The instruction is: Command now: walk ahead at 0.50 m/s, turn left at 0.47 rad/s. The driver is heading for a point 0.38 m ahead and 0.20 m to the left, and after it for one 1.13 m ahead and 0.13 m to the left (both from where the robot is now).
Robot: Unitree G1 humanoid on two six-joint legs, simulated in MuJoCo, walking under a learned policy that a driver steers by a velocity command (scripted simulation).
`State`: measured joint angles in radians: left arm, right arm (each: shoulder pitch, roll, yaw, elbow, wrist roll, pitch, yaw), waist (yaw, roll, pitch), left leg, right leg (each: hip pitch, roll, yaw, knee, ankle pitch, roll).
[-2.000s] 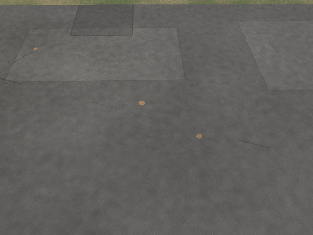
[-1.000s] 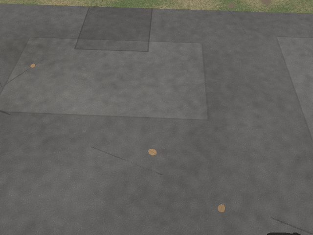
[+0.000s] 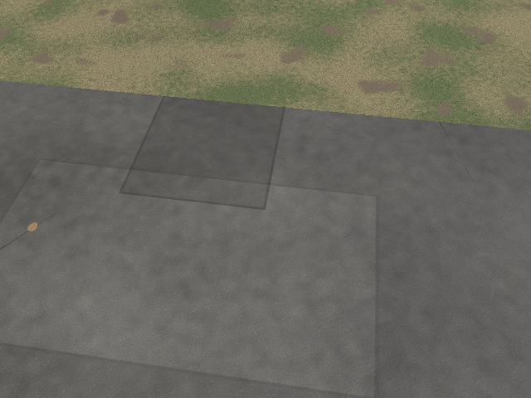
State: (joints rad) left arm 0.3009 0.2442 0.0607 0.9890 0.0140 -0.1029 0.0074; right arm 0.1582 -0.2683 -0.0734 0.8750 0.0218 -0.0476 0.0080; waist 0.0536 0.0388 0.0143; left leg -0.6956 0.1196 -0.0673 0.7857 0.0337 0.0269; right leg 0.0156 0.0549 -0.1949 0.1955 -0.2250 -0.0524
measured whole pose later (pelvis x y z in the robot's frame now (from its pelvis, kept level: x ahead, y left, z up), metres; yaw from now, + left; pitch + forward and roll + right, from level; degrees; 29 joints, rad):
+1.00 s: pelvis +0.55 +0.11 +0.00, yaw +30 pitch +2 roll -2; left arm 0.36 0.27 0.07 0.90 -0.01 -0.09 -0.02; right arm 0.13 -0.29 -0.06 0.66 0.01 -0.05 0.01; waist 0.09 0.04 0.02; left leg -0.63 0.10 -0.06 0.78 -0.14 0.00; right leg -0.09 0.02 -0.07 0.27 -0.21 -0.03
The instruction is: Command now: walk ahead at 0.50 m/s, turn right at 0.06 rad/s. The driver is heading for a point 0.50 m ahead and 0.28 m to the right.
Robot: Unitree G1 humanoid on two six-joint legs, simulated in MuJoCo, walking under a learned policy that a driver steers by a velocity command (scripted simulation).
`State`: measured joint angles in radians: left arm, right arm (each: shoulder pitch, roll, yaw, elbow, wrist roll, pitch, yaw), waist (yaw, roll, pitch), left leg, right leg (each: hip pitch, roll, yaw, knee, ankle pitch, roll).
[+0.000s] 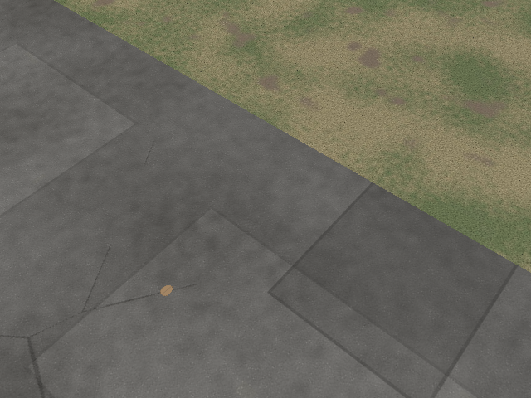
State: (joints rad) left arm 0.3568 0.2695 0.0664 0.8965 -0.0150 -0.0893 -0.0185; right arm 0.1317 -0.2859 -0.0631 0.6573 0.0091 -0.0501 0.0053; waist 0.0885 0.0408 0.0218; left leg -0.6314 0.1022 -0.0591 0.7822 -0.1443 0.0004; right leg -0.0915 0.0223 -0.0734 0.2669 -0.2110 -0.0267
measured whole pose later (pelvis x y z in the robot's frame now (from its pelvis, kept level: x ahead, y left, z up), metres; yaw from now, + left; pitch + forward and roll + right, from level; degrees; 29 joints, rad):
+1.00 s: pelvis +0.48 -0.11 +0.00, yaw -29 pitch +2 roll +0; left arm 0.26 0.27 0.06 0.75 0.00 -0.03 0.01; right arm 0.08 -0.29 -0.06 0.73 -0.01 -0.08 0.00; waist 0.05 0.04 0.05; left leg -0.64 0.07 -0.05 0.67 0.03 -0.05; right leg -0.15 0.11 0.06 0.35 -0.22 -0.09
